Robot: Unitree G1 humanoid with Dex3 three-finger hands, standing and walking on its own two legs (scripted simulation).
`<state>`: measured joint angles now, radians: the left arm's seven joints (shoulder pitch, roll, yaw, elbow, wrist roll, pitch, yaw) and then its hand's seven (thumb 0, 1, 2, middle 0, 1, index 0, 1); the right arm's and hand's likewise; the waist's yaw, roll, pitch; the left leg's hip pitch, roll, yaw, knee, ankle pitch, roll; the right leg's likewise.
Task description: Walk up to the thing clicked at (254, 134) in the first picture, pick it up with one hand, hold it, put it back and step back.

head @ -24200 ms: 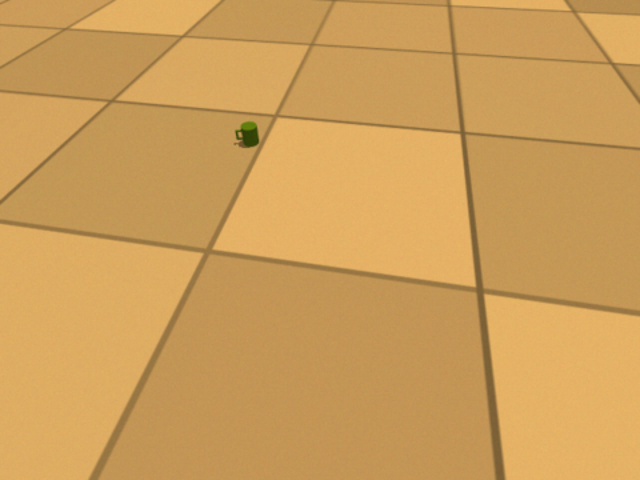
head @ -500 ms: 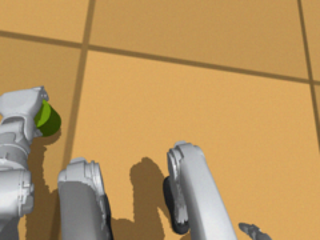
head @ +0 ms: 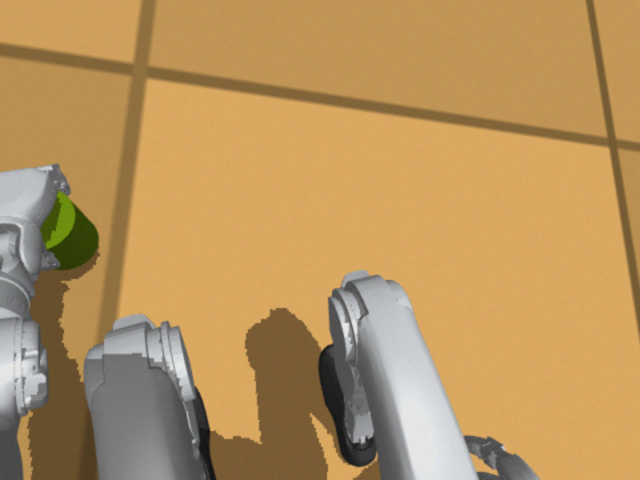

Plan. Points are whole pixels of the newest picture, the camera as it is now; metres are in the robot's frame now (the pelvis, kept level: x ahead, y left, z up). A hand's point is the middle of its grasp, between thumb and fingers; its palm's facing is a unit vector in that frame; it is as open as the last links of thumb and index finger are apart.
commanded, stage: lower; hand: left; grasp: from above
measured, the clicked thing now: (38, 232) +0.46 +0.31 -0.24
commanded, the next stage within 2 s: rest in 0.12 s
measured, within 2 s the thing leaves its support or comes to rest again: rests again in 0.38 s
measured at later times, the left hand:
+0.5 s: hand (54, 230) +0.46 +0.29 -0.24, palm faces -0.47 -0.10 -0.88, open 11.1 cm
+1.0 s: hand (54, 233) +0.46 +0.29 -0.25, palm faces -0.46 -0.09 -0.88, open 11.8 cm
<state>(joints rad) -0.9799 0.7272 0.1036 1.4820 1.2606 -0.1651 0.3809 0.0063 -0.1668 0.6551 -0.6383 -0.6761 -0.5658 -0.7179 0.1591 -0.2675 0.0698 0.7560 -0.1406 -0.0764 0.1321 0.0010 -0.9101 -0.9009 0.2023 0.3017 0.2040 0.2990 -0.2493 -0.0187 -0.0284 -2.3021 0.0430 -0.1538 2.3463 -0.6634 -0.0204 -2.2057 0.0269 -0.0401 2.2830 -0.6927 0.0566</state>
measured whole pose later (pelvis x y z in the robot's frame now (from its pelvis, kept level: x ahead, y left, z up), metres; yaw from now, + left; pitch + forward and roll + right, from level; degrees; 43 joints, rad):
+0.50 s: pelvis +0.01 +0.00 -0.03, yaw -2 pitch +33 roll -9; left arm -0.96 0.78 0.15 1.49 1.27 -0.19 0.45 0.00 -0.17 0.63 -0.67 -0.65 -0.59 -0.70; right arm 0.12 -0.28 0.11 0.74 -0.18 -0.09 0.16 0.00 -0.90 -0.90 0.20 0.30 0.20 0.30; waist -0.27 -0.05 0.05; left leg -2.37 0.04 -0.19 2.47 -0.69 -0.03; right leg -2.27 0.04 -0.06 2.39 -0.71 0.06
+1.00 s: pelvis +0.00 +0.00 -0.04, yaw -4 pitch +29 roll -11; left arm -1.01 0.88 0.13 1.65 1.30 -0.23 0.52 0.00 -0.25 0.78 -0.51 -0.76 -0.46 -0.79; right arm 0.14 -0.30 0.18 0.74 -0.21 -0.14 0.18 0.00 -0.89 -0.89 0.20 0.30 0.20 0.30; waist -0.30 -0.08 0.07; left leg -2.37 0.04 -0.24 2.52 -0.68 -0.03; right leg -2.26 0.06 -0.09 2.40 -0.68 0.07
